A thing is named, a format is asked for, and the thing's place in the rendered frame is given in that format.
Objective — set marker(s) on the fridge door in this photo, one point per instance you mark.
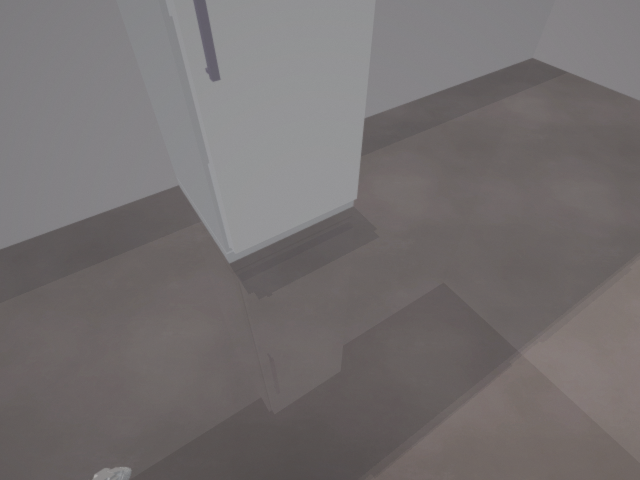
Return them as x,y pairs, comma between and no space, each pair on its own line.
283,128

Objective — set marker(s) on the handle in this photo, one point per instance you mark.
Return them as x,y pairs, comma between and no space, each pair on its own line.
207,39

